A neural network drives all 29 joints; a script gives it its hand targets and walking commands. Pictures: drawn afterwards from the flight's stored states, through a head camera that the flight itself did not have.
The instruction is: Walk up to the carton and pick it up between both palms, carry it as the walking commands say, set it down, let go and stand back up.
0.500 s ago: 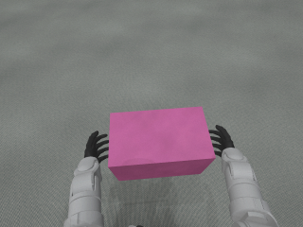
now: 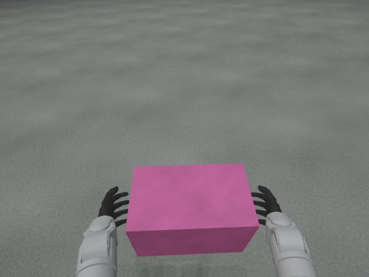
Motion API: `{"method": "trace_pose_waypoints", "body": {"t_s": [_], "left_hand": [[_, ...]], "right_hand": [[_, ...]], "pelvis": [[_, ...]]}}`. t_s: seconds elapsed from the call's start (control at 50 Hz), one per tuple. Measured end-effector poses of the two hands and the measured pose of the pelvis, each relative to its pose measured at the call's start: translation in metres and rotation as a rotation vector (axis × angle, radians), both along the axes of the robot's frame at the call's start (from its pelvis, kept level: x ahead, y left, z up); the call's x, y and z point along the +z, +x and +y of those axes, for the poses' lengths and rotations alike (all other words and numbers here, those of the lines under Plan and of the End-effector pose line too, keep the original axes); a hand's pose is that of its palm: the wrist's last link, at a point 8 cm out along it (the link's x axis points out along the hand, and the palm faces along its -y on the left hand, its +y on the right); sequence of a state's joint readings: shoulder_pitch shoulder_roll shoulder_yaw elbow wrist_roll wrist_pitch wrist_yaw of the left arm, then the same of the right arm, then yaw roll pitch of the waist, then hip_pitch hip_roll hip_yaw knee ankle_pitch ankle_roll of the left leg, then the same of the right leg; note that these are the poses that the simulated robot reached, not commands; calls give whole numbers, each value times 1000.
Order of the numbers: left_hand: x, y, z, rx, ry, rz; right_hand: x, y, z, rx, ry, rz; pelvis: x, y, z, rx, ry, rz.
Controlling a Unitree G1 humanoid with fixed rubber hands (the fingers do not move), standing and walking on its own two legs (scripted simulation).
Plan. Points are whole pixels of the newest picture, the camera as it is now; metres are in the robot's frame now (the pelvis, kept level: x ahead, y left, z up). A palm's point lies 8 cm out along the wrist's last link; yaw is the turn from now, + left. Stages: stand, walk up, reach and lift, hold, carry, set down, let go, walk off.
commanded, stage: reach and lift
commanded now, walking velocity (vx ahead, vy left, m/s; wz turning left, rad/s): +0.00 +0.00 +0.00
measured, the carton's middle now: (189, 210) +0.35 +0.03 -0.08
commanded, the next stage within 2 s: hold in 1.48 s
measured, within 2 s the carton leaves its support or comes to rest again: neither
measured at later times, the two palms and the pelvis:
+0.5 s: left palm (99, 208) +0.26 +0.21 +0.06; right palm (277, 209) +0.28 -0.16 +0.05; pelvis -0.02 +0.01 +0.00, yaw +1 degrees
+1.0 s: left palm (105, 203) +0.27 +0.21 +0.06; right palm (280, 210) +0.29 -0.16 +0.05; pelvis -0.01 +0.01 +0.01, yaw +1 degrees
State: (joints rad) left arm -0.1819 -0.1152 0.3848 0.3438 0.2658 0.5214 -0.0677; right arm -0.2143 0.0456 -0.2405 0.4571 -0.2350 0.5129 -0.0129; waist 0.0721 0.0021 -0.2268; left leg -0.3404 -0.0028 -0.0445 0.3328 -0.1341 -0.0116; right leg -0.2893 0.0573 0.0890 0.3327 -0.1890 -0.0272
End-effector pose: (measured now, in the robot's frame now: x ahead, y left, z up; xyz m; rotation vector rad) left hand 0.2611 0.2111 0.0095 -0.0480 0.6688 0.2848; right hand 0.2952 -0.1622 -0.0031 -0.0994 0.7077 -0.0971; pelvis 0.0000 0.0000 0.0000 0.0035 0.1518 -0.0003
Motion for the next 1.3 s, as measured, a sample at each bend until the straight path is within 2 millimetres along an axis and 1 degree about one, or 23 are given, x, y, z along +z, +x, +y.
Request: {"method": "trace_pose_waypoints", "body": {"t_s": [0.04,0.1,0.18,0.24,0.32,0.44,0.5,0.56,0.6,0.66,0.74,0.78,0.84,0.9,0.98,1.04,1.1,1.16,1.22,1.3], "left_hand": [[7,-4,1,4,4,-10],[12,-11,5,26,18,-11],[12,-21,11,50,18,5],[11,-24,13,78,17,9],[19,-18,13,109,29,-11],[42,-4,8,47,34,-63],[53,-1,3,11,50,-69],[60,-1,0,-27,46,-67],[59,-1,-1,-47,25,-58],[52,-4,-1,-50,5,-31],[40,-8,2,-29,2,-8],[38,-7,3,-3,17,-2],[39,-4,4,39,42,-3],[45,2,5,29,45,-25],[51,12,-1,-4,51,-39],[51,15,-7,-60,40,-38],[48,15,-13,-103,16,-32],[43,14,-15,-104,2,-22],[39,11,-14,-86,13,-15],[35,6,-9,-39,20,-18]], "right_hand": [[3,-4,1,6,5,-5],[8,-6,6,28,11,0],[14,-6,13,66,-17,15],[21,-3,18,71,-44,14],[32,0,22,48,-55,-6],[53,-5,14,-8,-31,-58],[55,-11,7,-28,-11,-61],[55,-17,1,-34,-3,-56],[54,-20,-2,-35,-4,-43],[53,-20,-2,-23,-22,-15],[52,-15,2,-4,-52,8],[51,-12,5,1,-57,12],[49,-9,10,-3,-56,9],[49,-8,10,-21,-33,-12],[50,-8,2,-39,-3,-27],[49,-10,-8,-47,-5,-26],[47,-14,-15,-59,-24,-18],[44,-19,-18,-63,-31,-2],[43,-22,-15,-61,-49,6],[43,-20,-6,-57,-48,5]], "pelvis": [[1,0,-1,-5,-2,-26],[1,-5,-2,-7,-1,-62],[1,-16,-4,0,0,-108],[0,-23,-4,7,1,-133],[0,-26,-4,17,1,-148],[3,-20,3,19,-2,-174],[4,-17,8,10,-2,-192],[5,-17,11,4,-1,-215],[4,-18,12,2,0,-231],[4,-20,11,-8,2,-242],[4,-23,8,-4,3,-239],[4,-23,6,-1,3,-231],[4,-22,5,7,2,-215],[4,-19,5,16,1,-199],[5,-13,7,25,1,-195],[5,-10,8,21,2,-203],[6,-7,8,17,3,-211],[5,-7,6,8,3,-218],[5,-8,3,2,2,-218],[5,-12,1,0,1,-214]]}}
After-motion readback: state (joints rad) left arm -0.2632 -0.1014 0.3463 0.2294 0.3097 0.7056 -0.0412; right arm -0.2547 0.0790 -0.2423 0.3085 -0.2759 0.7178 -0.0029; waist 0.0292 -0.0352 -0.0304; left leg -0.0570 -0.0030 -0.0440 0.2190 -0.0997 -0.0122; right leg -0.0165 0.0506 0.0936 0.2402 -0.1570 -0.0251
